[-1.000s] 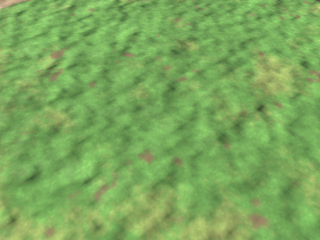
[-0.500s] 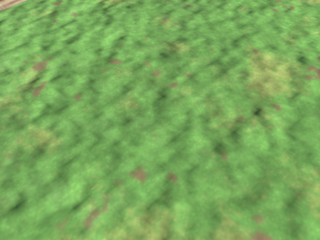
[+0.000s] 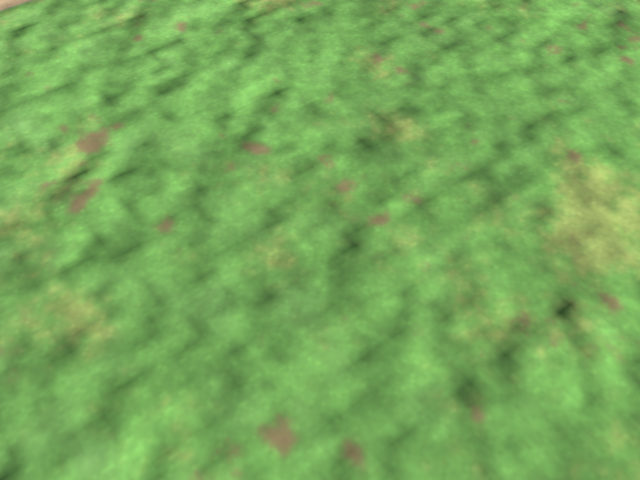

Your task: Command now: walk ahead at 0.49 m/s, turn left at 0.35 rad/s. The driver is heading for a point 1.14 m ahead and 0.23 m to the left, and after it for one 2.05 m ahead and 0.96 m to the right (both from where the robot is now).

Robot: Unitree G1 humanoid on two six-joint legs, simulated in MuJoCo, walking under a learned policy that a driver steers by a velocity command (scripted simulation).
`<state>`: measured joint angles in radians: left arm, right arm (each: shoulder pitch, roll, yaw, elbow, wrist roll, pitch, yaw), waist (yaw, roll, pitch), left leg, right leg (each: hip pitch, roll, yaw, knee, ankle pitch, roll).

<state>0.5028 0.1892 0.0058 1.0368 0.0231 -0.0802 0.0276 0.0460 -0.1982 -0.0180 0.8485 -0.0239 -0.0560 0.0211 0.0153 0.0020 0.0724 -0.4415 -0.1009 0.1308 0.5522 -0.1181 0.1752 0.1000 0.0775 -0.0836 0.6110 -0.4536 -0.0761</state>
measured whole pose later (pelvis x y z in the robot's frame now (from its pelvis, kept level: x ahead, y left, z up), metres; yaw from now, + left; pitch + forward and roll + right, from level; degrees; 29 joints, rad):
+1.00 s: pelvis +0.52 +0.05 +0.03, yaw +23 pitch +1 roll -2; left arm 0.49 0.21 0.02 0.97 0.01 -0.09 -0.01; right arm 0.00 -0.22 0.00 0.77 -0.03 -0.04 0.04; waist 0.09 0.03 0.03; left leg -0.55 0.04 0.04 0.61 -0.10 0.05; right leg 0.04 0.06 -0.05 0.22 -0.29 -0.04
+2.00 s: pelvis +1.00 +0.21 +0.03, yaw +4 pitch +1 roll +0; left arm 0.41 0.25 0.07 0.93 0.00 -0.05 -0.01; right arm 0.06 -0.25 -0.03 0.79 -0.04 -0.03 0.02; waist 0.07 0.03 0.04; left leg -0.66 0.10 -0.04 0.77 -0.06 -0.04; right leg -0.05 0.15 0.11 0.27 -0.22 -0.13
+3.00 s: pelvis +1.49 +0.12 +0.03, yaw -31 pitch +1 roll +0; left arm 0.37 0.27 0.06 0.83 0.00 -0.04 -0.01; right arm 0.15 -0.28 -0.04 0.73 -0.05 -0.01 0.02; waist 0.03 0.04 0.05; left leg -0.66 0.13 -0.03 0.96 -0.19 -0.05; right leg -0.11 0.15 0.07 0.30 -0.19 -0.14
